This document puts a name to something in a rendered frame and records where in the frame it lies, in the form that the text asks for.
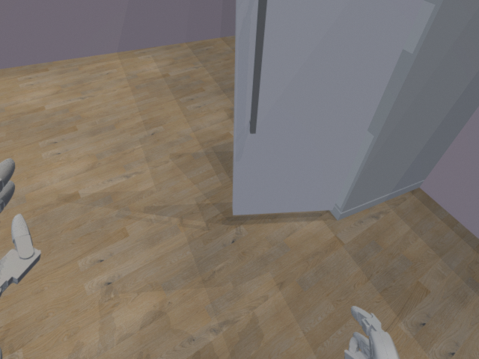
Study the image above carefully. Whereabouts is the handle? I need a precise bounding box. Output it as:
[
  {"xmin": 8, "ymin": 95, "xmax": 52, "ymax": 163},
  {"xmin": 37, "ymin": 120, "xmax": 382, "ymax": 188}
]
[{"xmin": 250, "ymin": 0, "xmax": 267, "ymax": 134}]

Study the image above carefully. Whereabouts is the fridge door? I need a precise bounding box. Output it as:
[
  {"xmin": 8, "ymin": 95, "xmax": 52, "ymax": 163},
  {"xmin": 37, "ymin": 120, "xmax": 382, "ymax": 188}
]
[{"xmin": 233, "ymin": 0, "xmax": 424, "ymax": 215}]

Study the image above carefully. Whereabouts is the robot right hand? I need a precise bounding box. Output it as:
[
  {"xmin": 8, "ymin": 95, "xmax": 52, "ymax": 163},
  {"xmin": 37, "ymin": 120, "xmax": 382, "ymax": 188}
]
[{"xmin": 344, "ymin": 306, "xmax": 400, "ymax": 359}]

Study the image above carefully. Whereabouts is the robot left hand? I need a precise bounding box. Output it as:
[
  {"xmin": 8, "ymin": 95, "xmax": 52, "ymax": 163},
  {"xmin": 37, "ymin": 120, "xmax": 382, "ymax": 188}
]
[{"xmin": 0, "ymin": 158, "xmax": 41, "ymax": 297}]

